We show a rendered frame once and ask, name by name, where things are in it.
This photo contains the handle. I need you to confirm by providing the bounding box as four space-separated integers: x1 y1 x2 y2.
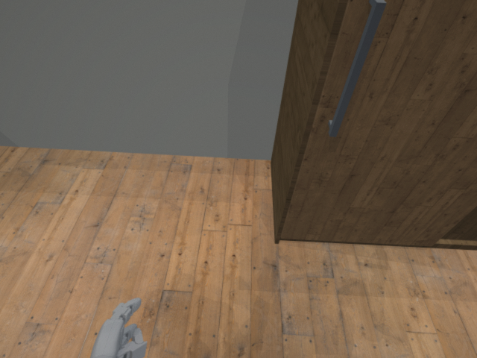
328 0 387 137

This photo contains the wardrobe door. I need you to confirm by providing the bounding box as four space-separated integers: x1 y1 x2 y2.
281 0 477 246
441 207 477 241

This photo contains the robot left hand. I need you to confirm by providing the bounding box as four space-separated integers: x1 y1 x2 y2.
90 298 147 358

